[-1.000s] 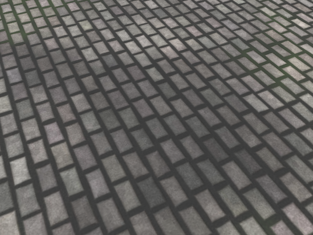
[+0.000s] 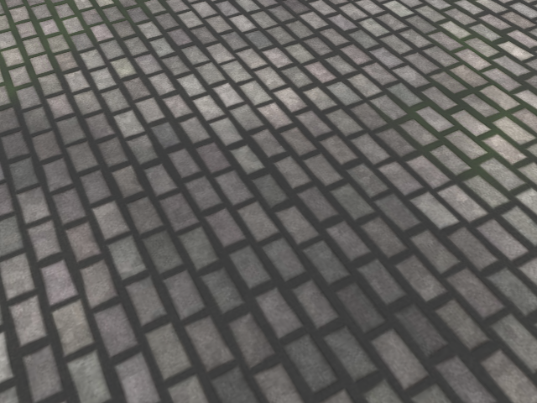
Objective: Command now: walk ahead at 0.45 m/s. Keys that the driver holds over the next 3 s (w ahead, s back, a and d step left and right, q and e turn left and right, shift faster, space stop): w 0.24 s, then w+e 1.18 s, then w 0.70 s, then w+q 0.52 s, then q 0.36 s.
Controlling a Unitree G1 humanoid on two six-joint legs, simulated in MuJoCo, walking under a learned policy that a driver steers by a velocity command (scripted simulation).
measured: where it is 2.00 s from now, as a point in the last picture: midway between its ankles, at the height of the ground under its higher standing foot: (379, 246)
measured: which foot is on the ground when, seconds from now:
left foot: up 0.00-0.30, down 0.32-0.90, up 0.92-1.00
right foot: down 0.00-0.34, up 0.36-0.86, down 0.88-1.00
